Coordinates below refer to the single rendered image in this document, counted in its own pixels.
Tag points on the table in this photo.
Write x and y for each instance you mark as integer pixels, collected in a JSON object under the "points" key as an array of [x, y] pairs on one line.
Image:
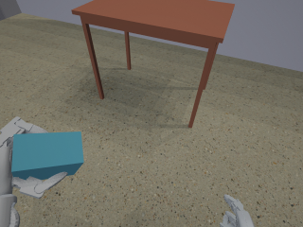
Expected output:
{"points": [[200, 23]]}

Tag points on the left robot forearm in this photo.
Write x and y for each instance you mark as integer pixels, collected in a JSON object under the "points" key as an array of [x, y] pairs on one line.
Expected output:
{"points": [[9, 217]]}

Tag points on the robot right hand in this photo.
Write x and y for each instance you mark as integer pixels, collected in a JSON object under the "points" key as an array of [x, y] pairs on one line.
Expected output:
{"points": [[241, 218]]}

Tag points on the sponge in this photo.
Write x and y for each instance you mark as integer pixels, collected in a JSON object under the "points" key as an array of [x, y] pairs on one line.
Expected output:
{"points": [[43, 155]]}

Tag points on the robot left hand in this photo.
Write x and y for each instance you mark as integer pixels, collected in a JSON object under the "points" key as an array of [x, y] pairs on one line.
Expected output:
{"points": [[32, 187]]}

